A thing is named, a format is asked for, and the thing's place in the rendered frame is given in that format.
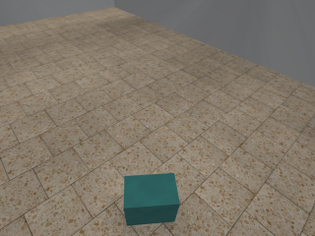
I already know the carton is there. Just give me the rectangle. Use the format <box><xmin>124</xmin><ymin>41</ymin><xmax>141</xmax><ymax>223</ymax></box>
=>
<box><xmin>123</xmin><ymin>173</ymin><xmax>180</xmax><ymax>226</ymax></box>

